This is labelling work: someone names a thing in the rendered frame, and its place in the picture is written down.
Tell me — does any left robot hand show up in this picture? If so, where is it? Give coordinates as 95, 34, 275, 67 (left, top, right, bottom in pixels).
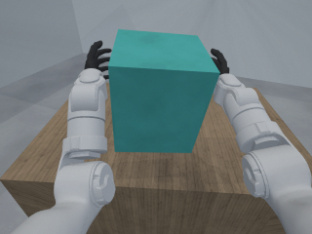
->
84, 40, 112, 80

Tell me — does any carton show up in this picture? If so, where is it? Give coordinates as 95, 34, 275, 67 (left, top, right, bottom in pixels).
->
108, 29, 220, 153

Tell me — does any pedestal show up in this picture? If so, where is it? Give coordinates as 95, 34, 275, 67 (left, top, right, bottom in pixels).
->
0, 83, 312, 234

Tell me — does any left robot upper arm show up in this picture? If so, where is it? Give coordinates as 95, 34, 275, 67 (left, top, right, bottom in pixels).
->
11, 161, 116, 234

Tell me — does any robot right forearm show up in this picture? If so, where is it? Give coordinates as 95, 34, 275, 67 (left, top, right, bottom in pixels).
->
213, 73, 312, 185

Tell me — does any right robot upper arm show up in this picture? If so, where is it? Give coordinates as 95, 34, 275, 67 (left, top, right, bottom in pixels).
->
242, 144, 312, 234

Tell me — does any right robot hand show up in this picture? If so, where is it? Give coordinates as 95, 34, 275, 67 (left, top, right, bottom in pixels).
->
211, 49, 230, 75

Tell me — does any robot left forearm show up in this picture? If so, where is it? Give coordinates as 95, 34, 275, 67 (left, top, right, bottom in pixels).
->
54, 68, 108, 200

